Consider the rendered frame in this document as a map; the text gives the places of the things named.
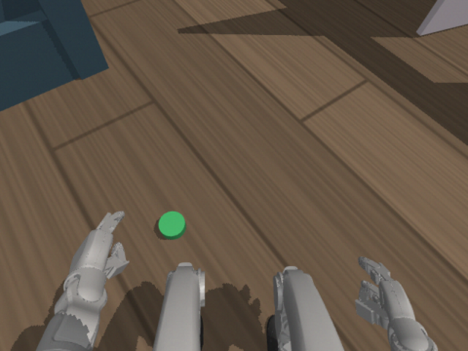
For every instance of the tin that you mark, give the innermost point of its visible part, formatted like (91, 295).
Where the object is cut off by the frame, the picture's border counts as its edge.
(172, 225)

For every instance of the right robot hand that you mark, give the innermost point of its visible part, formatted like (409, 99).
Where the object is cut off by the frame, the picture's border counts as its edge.
(388, 302)

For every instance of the left robot arm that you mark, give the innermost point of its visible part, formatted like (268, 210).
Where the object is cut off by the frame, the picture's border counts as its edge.
(75, 325)

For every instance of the armchair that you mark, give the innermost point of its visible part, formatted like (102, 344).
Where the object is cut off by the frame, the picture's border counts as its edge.
(44, 44)

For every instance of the left robot hand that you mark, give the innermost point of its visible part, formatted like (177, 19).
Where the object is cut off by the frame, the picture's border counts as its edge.
(94, 251)

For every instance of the right robot arm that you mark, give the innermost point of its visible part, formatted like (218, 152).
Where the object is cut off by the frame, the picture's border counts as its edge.
(405, 334)

